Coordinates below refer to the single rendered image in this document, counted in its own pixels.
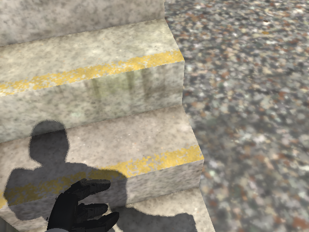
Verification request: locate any robot left hand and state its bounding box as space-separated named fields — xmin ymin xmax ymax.
xmin=46 ymin=178 xmax=120 ymax=232

